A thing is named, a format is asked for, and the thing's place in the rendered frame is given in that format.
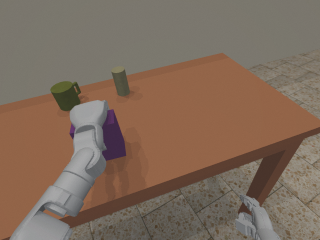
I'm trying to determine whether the sponge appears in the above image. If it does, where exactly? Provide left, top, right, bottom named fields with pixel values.
left=69, top=109, right=126, bottom=161

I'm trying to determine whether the robot left hand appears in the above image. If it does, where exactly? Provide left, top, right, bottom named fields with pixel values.
left=69, top=100, right=110, bottom=151

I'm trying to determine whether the left robot forearm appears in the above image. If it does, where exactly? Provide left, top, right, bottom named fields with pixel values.
left=9, top=122, right=107, bottom=240

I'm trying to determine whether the table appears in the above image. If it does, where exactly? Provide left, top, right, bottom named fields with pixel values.
left=0, top=53, right=320, bottom=240

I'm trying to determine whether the robot left upper arm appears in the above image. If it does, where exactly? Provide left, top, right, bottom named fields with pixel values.
left=16, top=211, right=73, bottom=240

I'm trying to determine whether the right robot forearm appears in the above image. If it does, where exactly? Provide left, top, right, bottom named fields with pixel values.
left=255, top=228, right=281, bottom=240

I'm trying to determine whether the robot right hand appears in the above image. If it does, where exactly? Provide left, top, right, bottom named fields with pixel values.
left=235, top=194, right=274, bottom=240

